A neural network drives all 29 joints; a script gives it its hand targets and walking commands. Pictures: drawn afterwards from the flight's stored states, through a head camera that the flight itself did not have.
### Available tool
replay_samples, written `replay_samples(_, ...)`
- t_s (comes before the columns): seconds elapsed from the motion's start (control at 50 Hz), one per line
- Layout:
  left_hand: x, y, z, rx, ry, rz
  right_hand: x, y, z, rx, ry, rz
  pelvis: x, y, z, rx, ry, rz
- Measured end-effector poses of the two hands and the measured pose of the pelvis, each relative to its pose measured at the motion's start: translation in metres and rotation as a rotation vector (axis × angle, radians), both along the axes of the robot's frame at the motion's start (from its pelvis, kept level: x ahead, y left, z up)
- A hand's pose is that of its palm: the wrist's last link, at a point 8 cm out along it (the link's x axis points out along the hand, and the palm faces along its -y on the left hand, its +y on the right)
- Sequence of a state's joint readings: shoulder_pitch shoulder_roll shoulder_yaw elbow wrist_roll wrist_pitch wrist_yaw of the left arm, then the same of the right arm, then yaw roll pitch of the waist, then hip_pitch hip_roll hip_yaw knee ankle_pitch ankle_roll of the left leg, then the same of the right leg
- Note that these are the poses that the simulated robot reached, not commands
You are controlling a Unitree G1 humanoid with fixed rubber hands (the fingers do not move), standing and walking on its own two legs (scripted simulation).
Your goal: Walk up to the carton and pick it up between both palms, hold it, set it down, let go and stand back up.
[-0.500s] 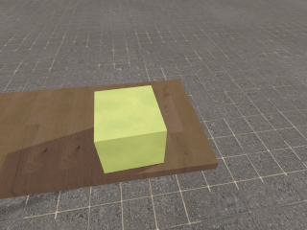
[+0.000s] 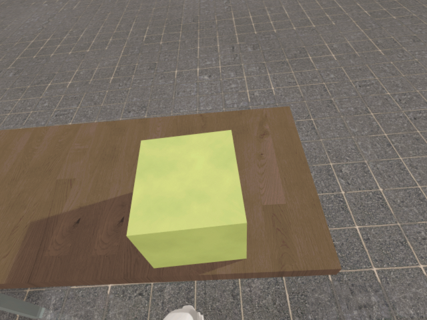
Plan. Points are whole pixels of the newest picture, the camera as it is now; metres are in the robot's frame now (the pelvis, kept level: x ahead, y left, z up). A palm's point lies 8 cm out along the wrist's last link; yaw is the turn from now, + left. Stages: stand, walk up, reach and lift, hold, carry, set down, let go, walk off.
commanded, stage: walk up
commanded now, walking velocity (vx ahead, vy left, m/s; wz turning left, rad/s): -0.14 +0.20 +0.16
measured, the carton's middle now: (192, 198) +0.40 +0.08 -0.05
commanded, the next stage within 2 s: none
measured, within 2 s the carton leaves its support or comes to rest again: neither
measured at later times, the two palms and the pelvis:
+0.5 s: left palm out of the picture +0.09 +0.34 -0.16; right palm out of the picture +0.08 -0.15 -0.12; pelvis +0.03 +0.10 +0.00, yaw -1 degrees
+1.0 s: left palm out of the picture -0.15 +0.28 -0.12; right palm out of the picture -0.06 -0.20 -0.15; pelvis -0.09 +0.04 +0.01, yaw -1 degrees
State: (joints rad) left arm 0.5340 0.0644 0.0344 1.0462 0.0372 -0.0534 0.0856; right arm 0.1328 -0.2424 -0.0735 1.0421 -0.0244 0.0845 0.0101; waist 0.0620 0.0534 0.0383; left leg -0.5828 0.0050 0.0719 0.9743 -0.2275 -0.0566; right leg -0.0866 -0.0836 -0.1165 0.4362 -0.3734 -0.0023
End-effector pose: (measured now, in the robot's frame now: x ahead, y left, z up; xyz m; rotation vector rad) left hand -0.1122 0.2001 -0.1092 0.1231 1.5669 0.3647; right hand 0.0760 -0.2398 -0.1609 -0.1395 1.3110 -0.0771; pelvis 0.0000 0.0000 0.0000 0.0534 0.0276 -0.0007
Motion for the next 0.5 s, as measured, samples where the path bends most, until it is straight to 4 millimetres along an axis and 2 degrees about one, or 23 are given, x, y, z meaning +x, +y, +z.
replay_samples(0.14, 0.034, 0.052, -0.026, -0.012, 0.006, 0.022, 0.085, 0.044, 0.007, -0.032, -0.129, 0.053, 0.033, 0.037, -0.016, -0.021, 0.009, 0.011)
replay_samples(0.2, 0.059, 0.080, -0.045, -0.043, -0.002, 0.007, 0.103, 0.061, 0.010, -0.070, -0.174, 0.056, 0.046, 0.058, -0.025, -0.015, -0.003, 0.001)
replay_samples(0.26, 0.102, 0.105, -0.051, -0.053, -0.067, -0.031, 0.095, 0.069, 0.020, -0.111, -0.176, 0.024, 0.049, 0.073, -0.021, -0.038, -0.026, -0.017)
replay_samples(0.32, 0.148, 0.123, -0.050, -0.061, -0.138, -0.106, 0.076, 0.076, 0.030, -0.138, -0.148, -0.011, 0.049, 0.084, -0.012, -0.053, -0.033, -0.020)
replay_samples(0.36, 0.170, 0.130, -0.049, -0.071, -0.164, -0.144, 0.061, 0.081, 0.035, -0.142, -0.133, -0.035, 0.046, 0.089, -0.008, -0.066, -0.036, -0.023)
replay_samples(0.44, 0.197, 0.139, -0.049, -0.085, -0.218, -0.176, 0.030, 0.089, 0.040, -0.149, -0.092, -0.069, 0.038, 0.095, -0.003, -0.079, -0.038, -0.027)
replay_samples(0.5, 0.204, 0.143, -0.049, -0.086, -0.249, -0.183, 0.008, 0.094, 0.039, -0.154, -0.056, -0.075, 0.030, 0.097, -0.003, -0.081, -0.035, -0.024)
